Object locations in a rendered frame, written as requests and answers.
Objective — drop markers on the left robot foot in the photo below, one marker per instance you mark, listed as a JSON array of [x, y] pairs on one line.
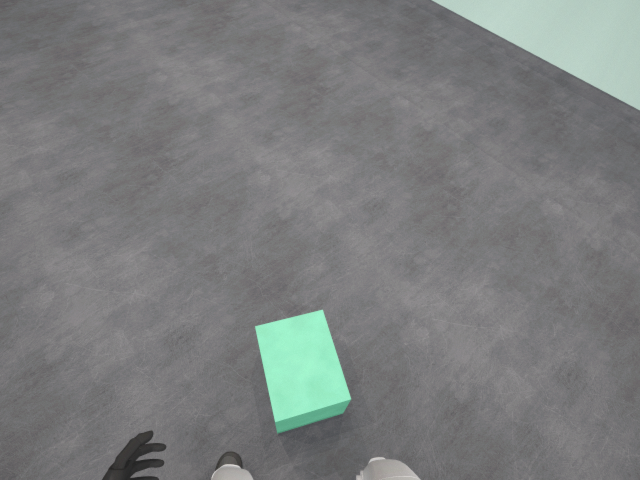
[[229, 458]]

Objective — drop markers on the robot left hand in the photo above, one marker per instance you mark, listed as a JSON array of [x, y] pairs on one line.
[[125, 464]]

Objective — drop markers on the left robot shin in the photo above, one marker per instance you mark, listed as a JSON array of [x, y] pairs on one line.
[[227, 465]]

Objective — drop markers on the carton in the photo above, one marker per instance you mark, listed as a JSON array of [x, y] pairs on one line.
[[303, 373]]

